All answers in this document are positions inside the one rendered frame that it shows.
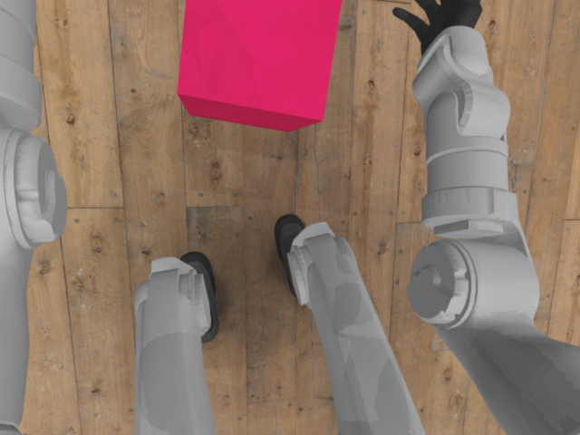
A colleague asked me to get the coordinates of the right robot forearm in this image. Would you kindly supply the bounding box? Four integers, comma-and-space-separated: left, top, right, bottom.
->
412, 25, 534, 266

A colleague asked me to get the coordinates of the robot foot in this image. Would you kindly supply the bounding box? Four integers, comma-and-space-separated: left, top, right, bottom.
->
180, 252, 218, 343
275, 214, 305, 298

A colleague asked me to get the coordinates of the left robot foot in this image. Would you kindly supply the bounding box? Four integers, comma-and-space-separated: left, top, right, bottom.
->
180, 252, 218, 343

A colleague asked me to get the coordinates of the carton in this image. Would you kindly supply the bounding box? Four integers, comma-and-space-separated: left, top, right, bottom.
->
177, 0, 342, 132

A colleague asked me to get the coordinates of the left robot forearm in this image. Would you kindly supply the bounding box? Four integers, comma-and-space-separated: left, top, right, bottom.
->
0, 0, 42, 131

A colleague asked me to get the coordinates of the right robot upper arm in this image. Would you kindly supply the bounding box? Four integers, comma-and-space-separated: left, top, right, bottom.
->
406, 238, 580, 435

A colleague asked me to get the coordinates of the left robot upper arm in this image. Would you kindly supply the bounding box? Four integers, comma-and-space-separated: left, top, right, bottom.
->
0, 127, 67, 435

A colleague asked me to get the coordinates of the right robot hand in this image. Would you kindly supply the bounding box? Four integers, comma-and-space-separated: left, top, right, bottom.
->
392, 0, 482, 55

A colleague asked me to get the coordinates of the right robot foot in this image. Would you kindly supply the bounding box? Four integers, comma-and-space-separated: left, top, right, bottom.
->
275, 214, 305, 298

